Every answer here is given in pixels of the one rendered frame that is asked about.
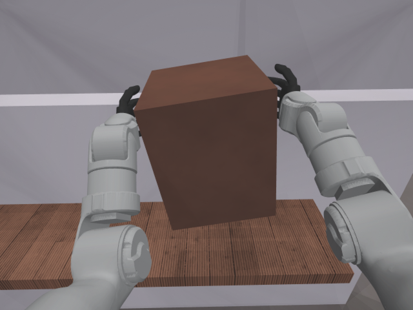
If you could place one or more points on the carton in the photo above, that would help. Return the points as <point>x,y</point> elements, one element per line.
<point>210,132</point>

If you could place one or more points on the left robot upper arm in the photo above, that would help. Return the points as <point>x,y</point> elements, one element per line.
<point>107,263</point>

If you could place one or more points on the robot right forearm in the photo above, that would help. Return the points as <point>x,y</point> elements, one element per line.
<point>342,169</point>

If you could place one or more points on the robot left hand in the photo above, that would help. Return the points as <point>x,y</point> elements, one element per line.
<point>126,104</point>

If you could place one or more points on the right robot upper arm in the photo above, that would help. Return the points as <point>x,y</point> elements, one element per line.
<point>374,232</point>

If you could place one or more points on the robot right hand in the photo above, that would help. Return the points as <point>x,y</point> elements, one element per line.
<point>288,85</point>

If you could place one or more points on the robot left forearm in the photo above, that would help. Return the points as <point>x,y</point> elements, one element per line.
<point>112,168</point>

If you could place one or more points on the table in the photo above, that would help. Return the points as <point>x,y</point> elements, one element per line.
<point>37,240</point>

